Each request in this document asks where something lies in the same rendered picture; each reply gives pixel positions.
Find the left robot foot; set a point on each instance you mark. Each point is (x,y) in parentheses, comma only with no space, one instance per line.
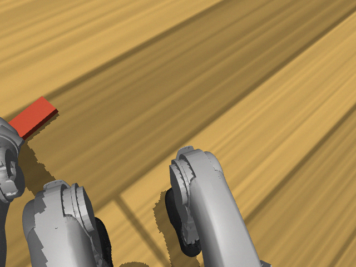
(105,242)

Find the left robot arm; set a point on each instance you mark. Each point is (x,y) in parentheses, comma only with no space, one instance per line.
(12,183)

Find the small box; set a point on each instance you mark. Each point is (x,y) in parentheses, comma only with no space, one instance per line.
(33,117)

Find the right robot foot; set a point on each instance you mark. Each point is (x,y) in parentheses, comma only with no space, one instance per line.
(190,250)

